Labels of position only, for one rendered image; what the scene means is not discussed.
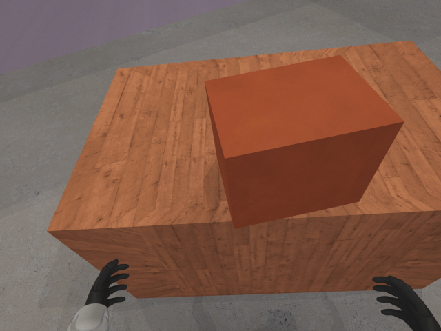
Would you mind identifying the carton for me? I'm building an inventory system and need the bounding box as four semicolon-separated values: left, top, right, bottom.
205;55;404;229

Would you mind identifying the robot right hand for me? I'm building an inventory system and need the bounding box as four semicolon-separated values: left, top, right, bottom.
372;275;441;331

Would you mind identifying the robot left hand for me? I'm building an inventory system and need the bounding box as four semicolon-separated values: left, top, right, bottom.
85;259;129;308

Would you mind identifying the pedestal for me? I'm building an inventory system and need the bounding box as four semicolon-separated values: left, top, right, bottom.
47;41;441;299

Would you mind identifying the left robot forearm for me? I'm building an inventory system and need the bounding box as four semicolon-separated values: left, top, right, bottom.
67;303;109;331

